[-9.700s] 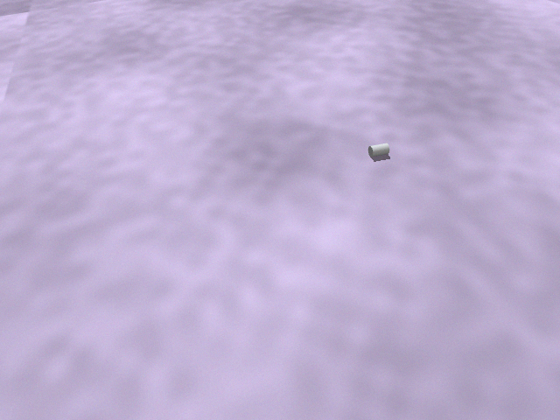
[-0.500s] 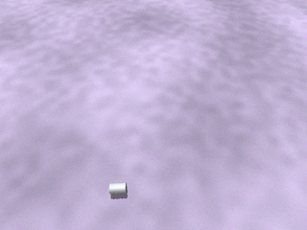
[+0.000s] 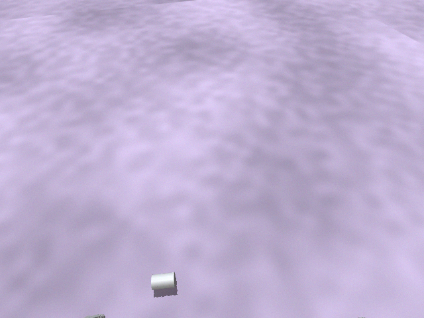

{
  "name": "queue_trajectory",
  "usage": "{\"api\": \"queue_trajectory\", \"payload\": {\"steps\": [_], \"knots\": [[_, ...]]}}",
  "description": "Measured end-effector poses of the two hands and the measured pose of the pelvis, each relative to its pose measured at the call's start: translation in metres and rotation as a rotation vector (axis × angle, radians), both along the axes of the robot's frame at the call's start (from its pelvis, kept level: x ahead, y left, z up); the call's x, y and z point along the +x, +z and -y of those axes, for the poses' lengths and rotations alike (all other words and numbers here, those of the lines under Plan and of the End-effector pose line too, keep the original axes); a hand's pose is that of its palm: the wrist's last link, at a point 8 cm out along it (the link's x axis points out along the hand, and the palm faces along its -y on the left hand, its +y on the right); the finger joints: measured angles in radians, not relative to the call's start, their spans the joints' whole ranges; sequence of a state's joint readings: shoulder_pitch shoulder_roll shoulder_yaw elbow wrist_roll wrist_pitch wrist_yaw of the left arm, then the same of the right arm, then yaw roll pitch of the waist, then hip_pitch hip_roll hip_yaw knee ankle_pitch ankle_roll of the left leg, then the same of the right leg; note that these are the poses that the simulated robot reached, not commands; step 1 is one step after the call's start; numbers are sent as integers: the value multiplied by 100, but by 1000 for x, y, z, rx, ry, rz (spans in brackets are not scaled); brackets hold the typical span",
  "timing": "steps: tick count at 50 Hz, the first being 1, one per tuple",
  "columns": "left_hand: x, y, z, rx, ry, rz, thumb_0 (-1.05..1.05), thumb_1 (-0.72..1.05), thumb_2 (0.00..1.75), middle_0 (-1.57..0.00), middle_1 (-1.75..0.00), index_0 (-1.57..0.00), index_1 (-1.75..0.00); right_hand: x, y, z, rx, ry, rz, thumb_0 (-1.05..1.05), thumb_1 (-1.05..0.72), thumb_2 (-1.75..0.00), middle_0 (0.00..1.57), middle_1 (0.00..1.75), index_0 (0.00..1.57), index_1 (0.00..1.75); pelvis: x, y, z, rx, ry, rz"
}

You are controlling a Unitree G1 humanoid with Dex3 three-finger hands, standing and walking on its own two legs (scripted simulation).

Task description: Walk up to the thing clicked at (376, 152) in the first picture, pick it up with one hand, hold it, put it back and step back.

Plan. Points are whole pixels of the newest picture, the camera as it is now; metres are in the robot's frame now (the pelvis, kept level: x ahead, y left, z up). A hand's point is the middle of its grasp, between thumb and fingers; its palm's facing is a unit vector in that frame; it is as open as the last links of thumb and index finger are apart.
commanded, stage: walk up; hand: left
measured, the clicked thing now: (163, 280) +0.41 +0.26 -0.75
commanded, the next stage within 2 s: stand in 0.78 s
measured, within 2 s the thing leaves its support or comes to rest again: neither
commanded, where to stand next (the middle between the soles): +0.02 -0.04 m, yaw +1 degrees
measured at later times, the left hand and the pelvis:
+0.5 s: hand out of the picture +0.06 +0.23 -0.16, palm faces -0.02 -0.94 -0.33, open 7.4 cm; pelvis -0.01 -0.02 +0.00, yaw +0 degrees
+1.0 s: hand out of the picture +0.08 +0.23 -0.15, palm faces -0.03 -0.94 -0.34, open 7.4 cm; pelvis +0.00 -0.02 +0.00, yaw +0 degrees
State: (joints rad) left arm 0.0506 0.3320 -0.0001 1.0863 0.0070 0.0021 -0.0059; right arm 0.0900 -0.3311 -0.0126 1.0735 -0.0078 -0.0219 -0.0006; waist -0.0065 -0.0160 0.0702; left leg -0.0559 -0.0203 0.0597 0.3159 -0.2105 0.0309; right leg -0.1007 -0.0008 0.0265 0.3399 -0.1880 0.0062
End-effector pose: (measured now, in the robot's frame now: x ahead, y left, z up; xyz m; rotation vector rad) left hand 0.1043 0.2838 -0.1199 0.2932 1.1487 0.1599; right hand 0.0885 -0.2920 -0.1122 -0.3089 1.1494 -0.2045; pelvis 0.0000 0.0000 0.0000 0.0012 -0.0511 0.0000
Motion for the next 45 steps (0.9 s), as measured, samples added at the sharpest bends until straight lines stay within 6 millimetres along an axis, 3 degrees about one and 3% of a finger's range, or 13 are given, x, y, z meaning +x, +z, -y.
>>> {"api": "queue_trajectory", "payload": {"steps": [10, 26, 45], "knots": [[-14, 2, 1, 15, 9, -32, 0, 90, 90, -21, -30, -20, -30, -9, 2, 15, -17, -16, -8, 0, -90, -90, 21, 30, 20, 30, -3, 1, 6, 2, -3, 1], [-54, -1, 9, 24, 46, -116, 0, 90, 90, -21, -30, -20, -30, -27, -8, 18, 20, -18, -62, 0, -90, -90, 21, 30, 20, 30, -7, 2, 18, -1, -5, -2], [-34, 2, 16, 25, 14, -62, 0, 90, 90, -21, -30, -20, -30, -26, -6, 26, 4, -19, -58, 0, -90, -90, 21, 30, 20, 30, -5, 2, 22, -2, -1, -9]]}}
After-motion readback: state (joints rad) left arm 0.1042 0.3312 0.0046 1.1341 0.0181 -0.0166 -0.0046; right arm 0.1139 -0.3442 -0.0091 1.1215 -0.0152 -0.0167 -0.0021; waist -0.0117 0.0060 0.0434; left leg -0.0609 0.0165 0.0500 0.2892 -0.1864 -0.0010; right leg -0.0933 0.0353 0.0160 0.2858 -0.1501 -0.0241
